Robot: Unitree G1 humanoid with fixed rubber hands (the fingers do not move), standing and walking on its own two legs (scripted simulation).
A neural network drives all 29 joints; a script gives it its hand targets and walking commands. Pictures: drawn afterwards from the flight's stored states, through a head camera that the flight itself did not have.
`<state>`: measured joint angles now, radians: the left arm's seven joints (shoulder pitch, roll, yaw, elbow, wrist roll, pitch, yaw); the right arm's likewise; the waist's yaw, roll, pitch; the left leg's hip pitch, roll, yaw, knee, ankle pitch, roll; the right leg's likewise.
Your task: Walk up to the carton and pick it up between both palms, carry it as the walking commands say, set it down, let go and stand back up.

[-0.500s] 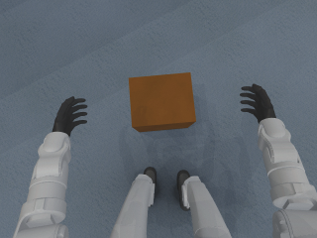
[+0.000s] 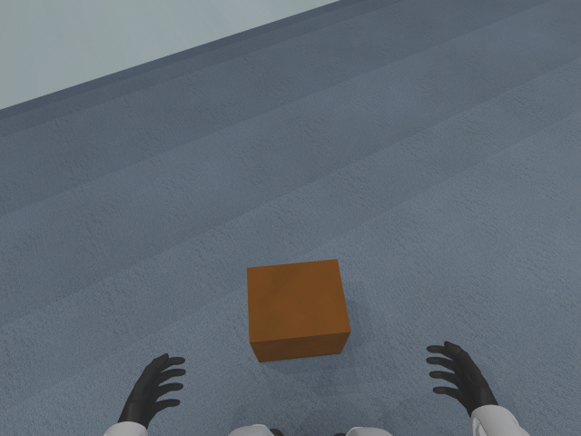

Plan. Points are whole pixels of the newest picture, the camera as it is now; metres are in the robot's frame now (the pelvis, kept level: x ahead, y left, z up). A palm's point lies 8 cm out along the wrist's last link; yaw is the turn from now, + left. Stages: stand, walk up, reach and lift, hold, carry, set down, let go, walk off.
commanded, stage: let go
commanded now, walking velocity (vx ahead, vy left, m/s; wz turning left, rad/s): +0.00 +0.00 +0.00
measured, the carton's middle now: (296, 313) +0.47 +0.02 -0.63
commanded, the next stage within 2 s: stand in 0.48 s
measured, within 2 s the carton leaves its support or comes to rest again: neither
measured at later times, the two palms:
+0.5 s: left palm (151, 369) +0.22 +0.22 -0.06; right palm (489, 361) +0.22 -0.25 -0.06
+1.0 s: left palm (86, 410) +0.17 +0.30 -0.08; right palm (520, 399) +0.17 -0.28 -0.07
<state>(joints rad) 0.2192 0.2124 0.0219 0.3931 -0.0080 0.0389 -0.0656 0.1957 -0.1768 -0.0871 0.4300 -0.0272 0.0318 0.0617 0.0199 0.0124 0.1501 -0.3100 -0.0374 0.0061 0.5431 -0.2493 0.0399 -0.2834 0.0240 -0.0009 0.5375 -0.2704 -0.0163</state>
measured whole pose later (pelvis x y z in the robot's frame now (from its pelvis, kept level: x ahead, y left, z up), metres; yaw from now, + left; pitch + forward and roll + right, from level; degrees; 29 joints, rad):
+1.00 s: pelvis +0.04 +0.01 +0.01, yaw -1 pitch +0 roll +0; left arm 0.21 0.35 0.04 0.76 0.04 0.00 0.01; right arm 0.19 -0.34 -0.04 0.76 -0.04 -0.02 -0.01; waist 0.00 -0.01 -0.03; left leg -0.17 -0.05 0.02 0.45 -0.28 0.06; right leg -0.14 0.02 0.05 0.44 -0.29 0.01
